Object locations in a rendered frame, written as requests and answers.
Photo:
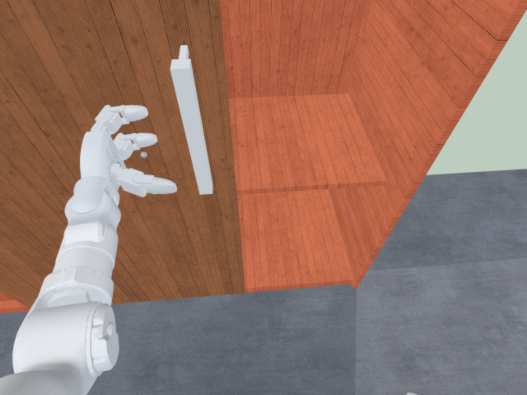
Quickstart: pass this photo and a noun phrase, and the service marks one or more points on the robot left hand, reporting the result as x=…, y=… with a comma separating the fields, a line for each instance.
x=100, y=152

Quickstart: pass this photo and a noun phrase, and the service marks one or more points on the left robot upper arm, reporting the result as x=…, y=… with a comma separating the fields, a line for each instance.
x=62, y=350

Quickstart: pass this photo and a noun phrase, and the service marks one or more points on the robot left forearm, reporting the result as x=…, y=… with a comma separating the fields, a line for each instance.
x=86, y=258

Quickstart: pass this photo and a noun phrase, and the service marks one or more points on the handle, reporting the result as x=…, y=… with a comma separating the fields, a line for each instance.
x=183, y=79

